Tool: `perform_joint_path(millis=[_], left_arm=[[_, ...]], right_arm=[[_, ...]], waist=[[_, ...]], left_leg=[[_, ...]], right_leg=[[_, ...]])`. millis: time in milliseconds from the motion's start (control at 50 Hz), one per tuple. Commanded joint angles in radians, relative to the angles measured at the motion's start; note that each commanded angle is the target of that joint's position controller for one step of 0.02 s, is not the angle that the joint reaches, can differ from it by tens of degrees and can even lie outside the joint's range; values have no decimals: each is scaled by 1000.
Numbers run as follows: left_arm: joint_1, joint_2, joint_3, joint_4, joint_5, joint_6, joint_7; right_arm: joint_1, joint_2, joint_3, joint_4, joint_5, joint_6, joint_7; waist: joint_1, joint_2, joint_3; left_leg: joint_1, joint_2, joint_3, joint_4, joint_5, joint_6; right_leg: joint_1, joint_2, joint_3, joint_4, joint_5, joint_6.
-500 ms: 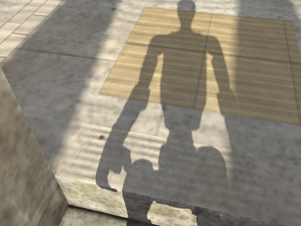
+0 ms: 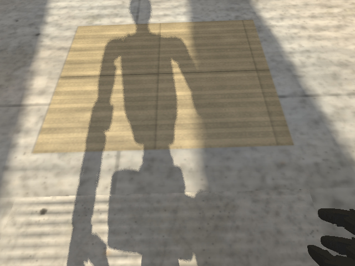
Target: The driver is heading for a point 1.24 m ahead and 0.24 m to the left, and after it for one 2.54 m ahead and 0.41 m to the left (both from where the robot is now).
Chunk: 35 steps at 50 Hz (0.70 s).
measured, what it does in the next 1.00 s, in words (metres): climbs, turning left: left foot 0.21 m higher, then right foot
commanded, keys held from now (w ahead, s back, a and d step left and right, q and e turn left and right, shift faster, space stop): shift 0.04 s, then q+shift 0.08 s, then w+q+shift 0.66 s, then w+shift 0.04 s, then w+e+shift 0.18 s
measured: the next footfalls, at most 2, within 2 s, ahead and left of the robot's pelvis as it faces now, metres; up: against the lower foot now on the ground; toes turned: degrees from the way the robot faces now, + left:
left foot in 0.26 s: +0.14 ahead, +0.23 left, +0.21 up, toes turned -12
right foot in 0.66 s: +0.22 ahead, +0.07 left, +0.20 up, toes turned +12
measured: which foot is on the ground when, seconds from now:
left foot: up 0.00-0.24, down 0.26-0.66, up 0.68-1.00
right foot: down 0.00-0.32, up 0.34-0.64, down 0.66-1.00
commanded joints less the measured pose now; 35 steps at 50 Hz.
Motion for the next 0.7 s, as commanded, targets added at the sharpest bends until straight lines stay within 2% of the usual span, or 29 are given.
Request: perform_joint_path(millis=[20, 60, 80, 100, 120, 140, 200, 220, 240, 260, 280, 300, 320, 340, 360, 380, 400, 440, 480, 500, 520, 540, 580, 600, 620, 640, 660, 680, 700], left_arm=[[96, 150, 35, 17, 16, -23, 51], [57, 208, 60, -7, 33, -36, 52], [-33, 210, 59, -71, 41, -37, 47], [-58, 246, 65, -80, 52, -27, 45], [5, 265, 60, -42, 58, -21, 36], [-86, 316, 70, -76, 28, -10, 12], [-260, 373, 89, -110, 15, -7, -42], [-271, 343, 74, -123, -11, -13, -52], [-329, 342, 71, -122, 26, -8, -65], [-329, 331, 66, -113, 16, -4, -67], [-318, 299, 60, -131, 44, -6, -71], [-307, 259, 57, -149, 94, 4, -91], [-373, 193, 59, -182, 114, 23, -88], [-436, 114, 56, -204, 112, 52, -81], [-624, 88, 33, -315, 36, 9, -2], [-583, 3, -5, -343, 55, -6, 6], [-518, -27, -24, -345, 52, -11, 11], [-531, 10, -32, -351, 29, -3, 24], [-616, 24, -33, -373, 26, 9, 36], [-675, 46, -24, -396, 30, 5, 38], [-742, 57, -22, -446, 49, -3, 40], [-824, 52, -20, -487, 52, -11, 50], [-825, 63, -12, -495, 19, -12, 65], [-785, 44, -32, -474, -24, -3, 63], [-759, -21, -46, -470, -66, 8, 78], [-494, -35, -20, -388, -126, 17, 101], [-339, 81, 26, -306, -118, 28, 133], [-355, 230, 63, -314, -61, 15, 148], [-387, 148, 63, -327, -36, 16, 127]], right_arm=[[-188, 27, 66, -196, -6, 2, -2], [-167, 42, 92, -222, 10, 23, 19], [-131, 41, 94, -218, -9, 30, 35], [-186, 49, 96, -256, -14, 36, 63], [-164, 88, 123, -249, -2, 55, 92], [-85, 74, 127, -198, -12, 79, 140], [68, -51, 84, -98, 44, 91, 171], [105, -59, 77, -67, 39, 80, 187], [166, -71, 73, -69, 28, 71, 169], [225, -114, 53, -45, 35, 56, 160], [314, -165, 29, -7, 36, 38, 141], [360, -223, 7, 15, 22, 35, 131], [557, -224, -7, 87, -13, 34, 122], [720, -174, -4, 156, -18, 30, 142], [442, -95, 5, 128, -4, 44, 38], [351, -41, 22, 133, -20, 49, 13], [338, 4, 23, 147, -20, 44, 10], [347, 72, 25, 173, -54, 35, 10], [397, 104, 19, 229, -67, 17, -1], [436, 91, 7, 242, -73, 11, -14], [509, 14, -21, 255, -64, 0, -20], [569, -12, -44, 274, -55, -19, -27], [581, -2, -55, 279, -50, -11, -35], [538, 3, -59, 230, -46, 12, -43], [458, 56, -62, 235, -38, 27, -47], [400, 48, -61, 223, -21, 12, -26], [326, 71, -60, 204, -7, -16, 21], [204, 12, -73, 82, 46, -42, 46], [229, -24, -79, 61, 6, -53, 27]], waist=[[-17, -119, -49], [-47, -58, -31], [-88, -38, 12], [-110, -84, 73], [-130, -151, 92], [-178, -143, 136], [-199, -245, 85], [-159, -278, 40], [-193, -247, 11], [-186, -257, -49], [-179, -172, -84], [-196, -17, -59], [-278, 170, -117], [-338, 309, -93], [-281, 477, -24], [-189, 446, 8], [-134, 323, 41], [-120, 171, 49], [-158, 95, 109], [-196, 88, 141], [-235, 54, 146], [-275, -8, 127], [-267, -61, 107], [-250, -89, 59], [-208, -39, 58], [-45, -47, -34], [41, -214, -94], [12, -258, -102], [-24, -58, -87]], left_leg=[[-526, 35, -97, 238, -108, 41], [-475, 91, -79, 55, 61, 68], [-358, 143, -32, -145, 225, 53], [-270, 169, 2, -208, 261, 83], [-278, 181, -80, -159, 169, 84], [-117, 150, 2, -305, 16, 43], [5, 71, -27, -509, 118, 15], [53, -23, 38, -529, 18, 29], [21, 22, -89, -701, 102, 51], [96, -49, -133, -793, 109, 81], [163, -40, -281, -916, 165, 142], [239, -1, -550, -1143, 43, 255], [425, 29, -779, -1402, -24, 321], [578, 80, -1018, -1534, -87, 382], [516, 31, -777, -1656, -218, 233], [382, 13, -744, -1601, -178, 242], [321, -17, -671, -1526, -69, 236], [248, -45, -597, -1449, 99, 257], [274, -47, -684, -1398, 187, 309], [317, -24, -737, -1378, 329, 334], [476, -27, -724, -1420, 406, 341], [689, 2, -757, -1380, 568, 355], [744, 17, -773, -1353, 710, 335], [675, 6, -690, -1512, 533, 304], [520, -82, -501, -1533, 873, 243], [308, -109, -494, -1354, 1084, 196], [66, -220, -427, -925, 527, 123], [-183, -169, -294, -467, 557, 75], [-116, -84, -248, -200, 568, 45]], right_leg=[[364, -302, 356, -96, 598, -235], [224, -256, 289, -145, 360, -182], [72, -200, 239, -200, 147, -154], [-90, -175, 243, -308, -57, -143], [-103, -255, 314, -416, -242, -147], [-178, -323, 293, -565, -298, -178], [19, -392, 133, -605, -41, -166], [135, -380, 40, -578, 172, -189], [273, -437, 80, -514, 159, -164], [298, -414, 26, -387, 351, -187], [226, -356, -57, -234, 391, -164], [29, -214, -134, -45, 474, -171], [-168, -108, -115, 235, 432, -171], [-418, 23, -17, 673, 336, -179], [-382, 38, -133, 950, 157, -127], [-391, 58, -103, 1126, 149, -94], [-357, 53, -105, 1182, 143, -78], [-297, 74, -136, 1159, 47, -59], [-347, 104, -91, 1124, -107, -49], [-405, 107, -45, 1109, -199, -35], [-513, 99, 28, 1055, -480, -50], [-629, 104, 57, 1039, -601, -50], [-607, 70, 88, 868, -666, -44], [-384, 63, -1, 476, -777, -8], [-1, 76, -98, 163, -427, -14], [503, 56, -151, -43, 152, -8], [839, -37, -70, -99, 433, -61], [836, -296, 283, -98, 329, -124], [685, -376, 273, -67, 293, -153]])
